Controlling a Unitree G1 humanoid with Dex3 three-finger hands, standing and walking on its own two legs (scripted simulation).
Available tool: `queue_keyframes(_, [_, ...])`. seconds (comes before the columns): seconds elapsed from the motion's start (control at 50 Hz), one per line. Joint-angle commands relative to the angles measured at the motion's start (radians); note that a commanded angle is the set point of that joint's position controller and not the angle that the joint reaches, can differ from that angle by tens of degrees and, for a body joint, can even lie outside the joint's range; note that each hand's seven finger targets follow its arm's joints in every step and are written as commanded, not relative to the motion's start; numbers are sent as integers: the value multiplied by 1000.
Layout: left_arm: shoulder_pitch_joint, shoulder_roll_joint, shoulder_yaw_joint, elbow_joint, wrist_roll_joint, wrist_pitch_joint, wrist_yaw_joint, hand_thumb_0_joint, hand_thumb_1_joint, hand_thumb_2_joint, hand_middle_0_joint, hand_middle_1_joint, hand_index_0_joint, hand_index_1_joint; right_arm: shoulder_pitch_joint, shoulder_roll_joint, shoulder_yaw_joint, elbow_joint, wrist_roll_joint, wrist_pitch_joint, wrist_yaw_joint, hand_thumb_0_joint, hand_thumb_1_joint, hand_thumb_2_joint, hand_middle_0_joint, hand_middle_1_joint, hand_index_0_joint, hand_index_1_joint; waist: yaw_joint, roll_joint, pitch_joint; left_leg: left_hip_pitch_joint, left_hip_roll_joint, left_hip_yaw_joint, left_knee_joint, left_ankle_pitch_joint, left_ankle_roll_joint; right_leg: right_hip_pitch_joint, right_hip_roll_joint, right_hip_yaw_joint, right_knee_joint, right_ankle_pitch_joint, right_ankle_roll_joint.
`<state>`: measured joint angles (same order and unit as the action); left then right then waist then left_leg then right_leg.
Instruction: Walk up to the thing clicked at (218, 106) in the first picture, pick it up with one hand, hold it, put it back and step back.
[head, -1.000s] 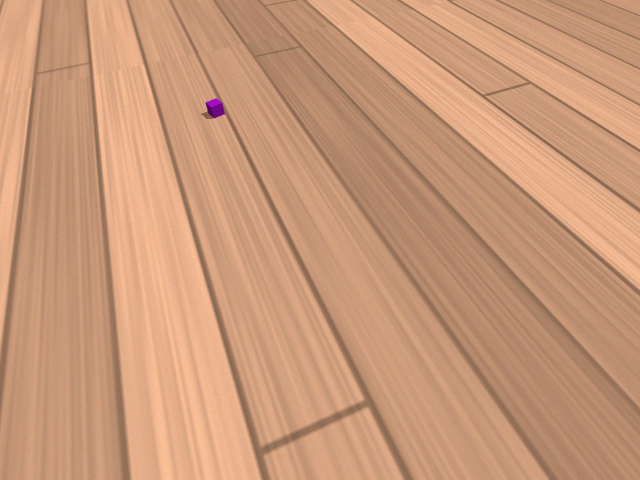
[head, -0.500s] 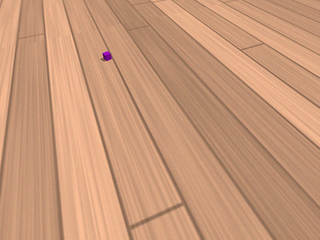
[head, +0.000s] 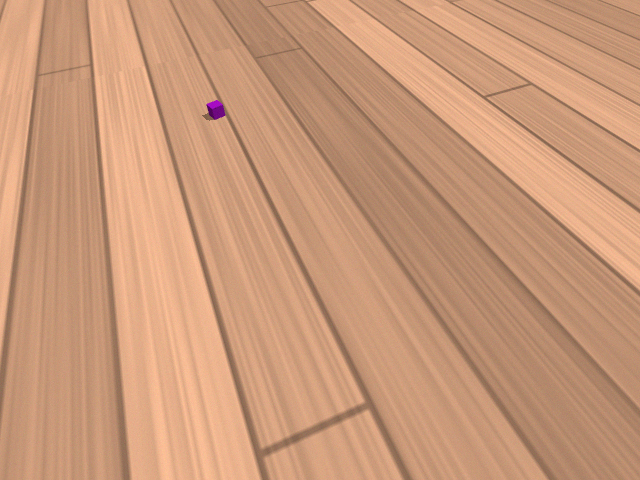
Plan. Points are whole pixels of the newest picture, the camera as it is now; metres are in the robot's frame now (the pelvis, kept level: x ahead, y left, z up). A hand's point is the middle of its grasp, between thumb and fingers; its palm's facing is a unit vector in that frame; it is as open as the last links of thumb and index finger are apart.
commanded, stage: stand
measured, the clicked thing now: (216, 109) +2.16 +0.63 -0.75
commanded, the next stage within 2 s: walk up in 0.12 s
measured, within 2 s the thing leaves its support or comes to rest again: neither
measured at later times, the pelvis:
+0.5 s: pelvis -0.03 -0.02 -0.01, yaw +14 degrees
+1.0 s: pelvis -0.03 -0.02 -0.03, yaw +30 degrees
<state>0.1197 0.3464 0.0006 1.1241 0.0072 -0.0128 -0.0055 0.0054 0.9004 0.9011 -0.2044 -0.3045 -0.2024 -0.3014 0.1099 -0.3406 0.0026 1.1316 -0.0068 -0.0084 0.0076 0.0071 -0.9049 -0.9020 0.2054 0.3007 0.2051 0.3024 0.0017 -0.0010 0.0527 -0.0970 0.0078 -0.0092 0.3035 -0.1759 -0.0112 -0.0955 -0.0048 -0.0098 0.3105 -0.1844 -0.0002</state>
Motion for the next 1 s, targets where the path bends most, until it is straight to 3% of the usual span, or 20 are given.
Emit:
queue_keyframes(0.0, [-38, 209, 34, -61, 2, -22, 17, 0, 900, 900, -200, -300, -200, -300, -36, -217, -42, -63, 1, -25, -20, 0, -900, -900, 200, 300, 200, 300, 0, 6, -86, 24, 120, -88, -24, 171, 31, 2, -128, 92, -41, 166, -27])
queue_keyframes(0.08, [-40, 214, 35, -61, 2, -23, 18, 0, 900, 900, -200, -300, -200, -300, -31, -209, -37, -65, 0, -23, -19, 0, -900, -900, 200, 300, 200, 300, -4, 4, -91, 16, 120, -86, -27, 169, 34, 16, -131, 91, -38, 179, -27])
queue_keyframes(0.12, [-69, 282, 93, -150, -7, 2, 14, 0, 900, 900, -200, -300, -200, -300, 54, -300, -96, -164, 2, -11, -15, 0, -900, -900, 200, 300, 200, 300, -6, 13, -6, -195, 123, -199, 47, 424, 79, 46, -47, -8, 156, 67, -17])
queue_keyframes(0.18, [-11, 231, 92, -189, 1, 11, 12, 0, 900, 900, -200, -300, -200, -300, 49, -317, -122, -219, -1, -6, -15, 0, -900, -900, 200, 300, 200, 300, 0, 109, -73, -114, 188, -344, 60, 423, 157, -55, -6, -10, 240, -60, -15])
queue_keyframes(0.22, [20, 230, 107, -210, 9, 19, 4, 0, 900, 900, -200, -300, -200, -300, 29, -313, -135, -253, -13, 2, -19, 0, -900, -900, 200, 300, 200, 300, 24, 139, -115, -198, 182, -380, 96, 330, 154, 22, -23, 50, 229, -147, -51])
queue_keyframes(0.26, [98, 284, 125, -214, 18, 13, 4, 0, 900, 900, -200, -300, -200, -300, -48, -241, -123, -302, -12, 8, -22, 0, -900, -900, 200, 300, 200, 300, 87, -15, -147, -345, 1, -143, 327, 102, 62, 135, -218, 169, 37, -31, -136])
queue_keyframes(0.28, [80, 327, 134, -229, 28, 9, 5, 0, 900, 900, -200, -300, -200, -300, -52, -201, -119, -323, -16, 15, -27, 0, -900, -900, 200, 300, 200, 300, 95, -174, -118, -433, -83, -4, 544, -293, 29, 119, -418, 293, -45, 126, -216])
queue_keyframes(0.32, [-47, 328, 143, -330, 34, 10, 1, 0, 900, 900, -200, -300, -200, -300, 42, -257, -132, -355, -36, 29, -29, 0, -900, -900, 200, 300, 200, 300, 40, -129, -112, -440, 29, -50, 761, -358, 1, 48, -545, 323, -2, 357, -318])
queue_keyframes(0.4, [-47, 265, 130, -358, 40, 3, 4, 0, 900, 900, -200, -300, -200, -300, 109, -235, -133, -363, -25, 40, 13, 0, -900, -900, 200, 300, 200, 300, 9, -128, -81, -429, 33, -33, 751, -217, 0, 65, -291, 22, 81, 341, -189])
queue_keyframes(0.48, [24, 299, 145, -380, 46, 7, -10, 0, 900, 900, -200, -300, -200, -300, 95, -237, -128, -377, -13, 28, 24, 0, -900, -900, 200, 300, 200, 300, 54, -184, -68, -403, 54, 11, 539, -254, 0, 77, -319, -2, 83, 152, -212])
queue_keyframes(0.56, [-3, 329, 150, -405, 35, 27, -30, 0, 900, 900, -200, -300, -200, -300, 171, -250, -139, -353, -13, 6, 9, 0, -900, -900, 200, 300, 200, 300, 14, -192, -42, -184, 3, 97, 357, -162, 8, -113, -324, -62, 174, 88, -182])
queue_keyframes(0.6, [-12, 284, 140, -418, 27, 47, -35, 0, 900, 900, -200, -300, -200, -300, 285, -275, -153, -310, -14, -11, -6, 0, -900, -900, 200, 300, 200, 300, -34, -64, -74, 3, -40, 103, 210, -48, 25, -226, -262, -130, 373, -110, -119])
queue_keyframes(0.62, [22, 217, 123, -422, 18, 55, -37, 0, 900, 900, -200, -300, -200, -300, 307, -348, -170, -313, -25, -22, -17, 0, -900, -900, 200, 300, 200, 300, -54, 154, -64, 57, 69, -124, 70, -115, 89, -354, -169, -167, 601, -242, -62])
queue_keyframes(0.64, [37, 173, 111, -449, 16, 58, -39, 0, 900, 900, -200, -300, -200, -300, 262, -445, -183, -359, -38, -31, -29, 0, -900, -900, 200, 300, 200, 300, -21, 323, -32, 38, 308, -587, -1, -64, 193, -561, -23, -119, 758, -459, -4])
queue_keyframes(0.66, [35, 250, 131, -433, 20, 65, -28, 0, 900, 900, -200, -300, -200, -300, 227, -457, -177, -385, -24, -33, -33, 0, -900, -900, 200, 300, 200, 300, -20, 176, -16, -117, 371, -665, -31, -148, 288, -470, -76, 34, 798, -450, -9])
queue_keyframes(0.68, [14, 281, 133, -429, 13, 57, -27, 0, 900, 900, -200, -300, -200, -300, 175, -458, -178, -393, -16, -38, -39, 0, -900, -900, 200, 300, 200, 300, -7, 200, 29, -179, 378, -688, -44, -163, 317, -439, -100, 71, 812, -427, -13])
queue_keyframes(0.74, [129, 262, 133, -369, 5, 52, -27, 0, 900, 900, -200, -300, -200, -300, 136, -333, -137, -414, -15, -47, -53, 0, -900, -900, 200, 300, 200, 300, 33, 162, -41, -99, 199, -299, 117, 128, 220, -420, -109, 56, 738, -294, -17])
queue_keyframes(0.9, [147, 235, 128, -366, 3, 29, -10, 0, 900, 900, -200, -300, -200, -300, 152, -347, -137, -454, -23, -25, -42, 0, -900, -900, 200, 300, 200, 300, 4, 213, -75, -230, 162, -305, 208, 218, 238, -233, -25, -23, 514, -297, -10])
queue_keyframes(0.96, [231, 219, 133, -325, 8, 6, 3, 0, 900, 900, -200, -300, -200, -300, 96, -310, -122, -474, -9, -1, -36, 0, -900, -900, 200, 300, 200, 300, 57, 149, -97, -312, 96, -264, 349, 186, 177, -60, 20, -59, 236, -129, -31])
queue_keyframes(0.98, [256, 267, 143, -325, 20, -5, 10, 0, 900, 900, -200, -300, -200, -300, 99, -260, -106, -486, 2, 5, -37, 0, -900, -900, 200, 300, 200, 300, 73, 24, -100, -343, 30, -238, 485, 98, 129, -40, -62, 74, 114, -158, -58])
